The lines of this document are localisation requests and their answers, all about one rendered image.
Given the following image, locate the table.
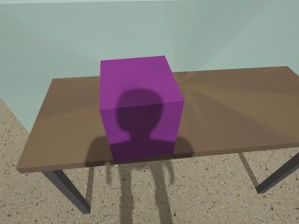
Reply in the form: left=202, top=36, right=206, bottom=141
left=15, top=66, right=299, bottom=215

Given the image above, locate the carton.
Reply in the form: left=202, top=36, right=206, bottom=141
left=99, top=55, right=185, bottom=162

